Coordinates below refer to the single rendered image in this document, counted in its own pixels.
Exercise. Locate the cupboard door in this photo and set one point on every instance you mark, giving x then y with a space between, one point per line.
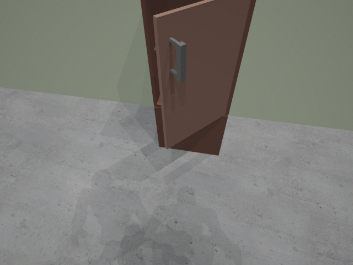
212 31

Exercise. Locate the handle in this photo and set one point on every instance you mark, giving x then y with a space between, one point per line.
180 72

